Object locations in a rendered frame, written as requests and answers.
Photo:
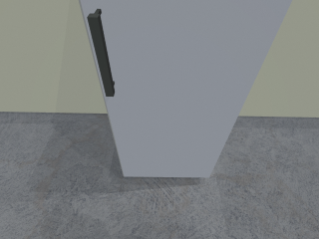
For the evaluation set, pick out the handle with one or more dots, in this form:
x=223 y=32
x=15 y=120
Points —
x=98 y=37

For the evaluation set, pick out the fridge door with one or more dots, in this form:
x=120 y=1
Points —
x=182 y=70

